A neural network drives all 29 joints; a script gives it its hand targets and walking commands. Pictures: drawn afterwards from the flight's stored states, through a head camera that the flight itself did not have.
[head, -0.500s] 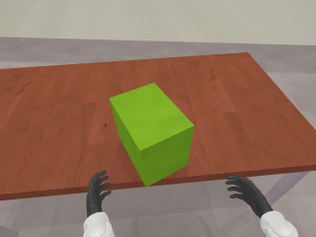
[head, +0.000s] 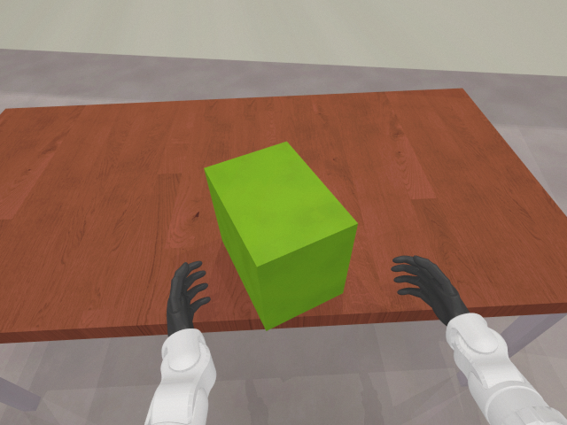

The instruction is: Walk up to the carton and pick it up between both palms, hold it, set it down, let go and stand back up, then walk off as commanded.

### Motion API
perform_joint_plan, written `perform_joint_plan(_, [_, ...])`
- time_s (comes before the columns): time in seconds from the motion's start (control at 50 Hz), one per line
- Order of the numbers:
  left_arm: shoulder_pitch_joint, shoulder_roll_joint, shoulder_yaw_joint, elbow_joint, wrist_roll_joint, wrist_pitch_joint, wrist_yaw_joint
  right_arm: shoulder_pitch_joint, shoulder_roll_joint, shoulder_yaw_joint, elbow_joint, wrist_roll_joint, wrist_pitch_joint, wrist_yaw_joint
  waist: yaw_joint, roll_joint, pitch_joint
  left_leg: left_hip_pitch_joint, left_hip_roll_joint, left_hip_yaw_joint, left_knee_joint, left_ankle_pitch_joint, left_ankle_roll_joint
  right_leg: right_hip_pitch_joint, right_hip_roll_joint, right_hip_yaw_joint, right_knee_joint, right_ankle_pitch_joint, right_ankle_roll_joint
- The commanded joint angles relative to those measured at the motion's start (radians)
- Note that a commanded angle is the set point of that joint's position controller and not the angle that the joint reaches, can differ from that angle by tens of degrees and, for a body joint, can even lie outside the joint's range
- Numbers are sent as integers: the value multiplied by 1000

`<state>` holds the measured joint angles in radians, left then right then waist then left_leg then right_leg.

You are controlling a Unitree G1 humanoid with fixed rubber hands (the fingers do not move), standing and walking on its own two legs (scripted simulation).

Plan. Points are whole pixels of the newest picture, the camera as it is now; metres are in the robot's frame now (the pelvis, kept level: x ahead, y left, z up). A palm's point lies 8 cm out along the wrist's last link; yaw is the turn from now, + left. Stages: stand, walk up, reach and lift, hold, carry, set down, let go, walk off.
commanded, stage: reach and lift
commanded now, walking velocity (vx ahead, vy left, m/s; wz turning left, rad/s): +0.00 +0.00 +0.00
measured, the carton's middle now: (276, 233) +0.44 +0.07 -0.01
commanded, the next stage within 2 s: none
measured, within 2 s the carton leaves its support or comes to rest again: neither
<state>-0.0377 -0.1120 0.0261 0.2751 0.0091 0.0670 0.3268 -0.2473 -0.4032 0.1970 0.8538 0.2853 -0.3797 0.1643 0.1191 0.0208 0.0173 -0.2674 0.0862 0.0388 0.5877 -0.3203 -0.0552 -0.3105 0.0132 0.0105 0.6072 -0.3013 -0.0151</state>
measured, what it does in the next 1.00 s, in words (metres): stands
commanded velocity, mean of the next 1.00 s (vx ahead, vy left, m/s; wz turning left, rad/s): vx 0.00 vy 0.00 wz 0.00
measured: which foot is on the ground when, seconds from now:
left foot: down 0.00-1.00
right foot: down 0.00-1.00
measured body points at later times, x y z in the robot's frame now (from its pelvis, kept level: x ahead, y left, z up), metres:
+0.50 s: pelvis -0.01 +0.00 +0.00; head +0.01 -0.01 +0.45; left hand +0.31 +0.19 +0.07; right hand +0.40 -0.15 +0.06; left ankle -0.01 +0.16 -0.73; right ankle +0.01 -0.11 -0.73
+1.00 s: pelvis -0.01 +0.00 +0.00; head +0.02 -0.01 +0.45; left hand +0.35 +0.21 +0.10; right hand +0.46 -0.12 +0.11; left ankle -0.01 +0.16 -0.73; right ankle +0.01 -0.11 -0.73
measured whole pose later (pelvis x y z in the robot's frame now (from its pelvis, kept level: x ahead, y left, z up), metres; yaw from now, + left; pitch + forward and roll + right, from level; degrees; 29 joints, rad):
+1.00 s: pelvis -0.01 +0.00 +0.00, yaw +0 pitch +0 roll +0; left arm -0.62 -0.05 0.12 0.44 0.01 0.43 0.34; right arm -0.87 -0.40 0.20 1.01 0.29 0.08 0.08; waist 0.21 0.02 0.05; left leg -0.27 0.09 0.04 0.56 -0.29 -0.06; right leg -0.31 0.02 0.01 0.58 -0.27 -0.02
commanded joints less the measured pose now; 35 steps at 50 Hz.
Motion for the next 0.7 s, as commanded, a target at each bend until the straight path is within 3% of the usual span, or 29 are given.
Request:
perform_joint_plan(0.0, [-336,1,-4,-221,37,4,-1,-393,-119,-37,-159,147,14,-23,55,-125,-279,172,-45,36,-141,389,26,115,62,-1,-200,325,-78])
perform_joint_plan(0.1, [-407,16,26,-201,37,44,-2,-480,-120,-38,-135,148,59,-34,72,-130,-284,153,-46,38,-146,402,26,136,64,4,-203,331,-80])
perform_joint_plan(0.18, [-468,15,31,-208,26,73,-2,-539,-128,-51,-103,144,99,-38,64,-121,-313,154,-49,36,-148,412,24,136,64,3,-203,333,-78])
perform_joint_plan(0.38, [-632,42,89,-127,29,190,1,-720,-116,-50,-53,145,230,-57,98,-117,-340,109,-52,41,-163,407,25,148,66,8,-209,321,-74])
perform_joint_plan(0.5, [-746,51,102,-95,15,261,-1,-827,-114,-63,-3,134,310,-67,98,-96,-347,89,-57,42,-169,375,23,129,63,8,-217,262,-72])
perform_joint_plan(0.68, [-882,69,135,-57,5,316,3,-981,-105,-70,19,131,383,-86,111,-85,-403,79,-65,40,-147,408,12,132,68,3,-209,299,-66])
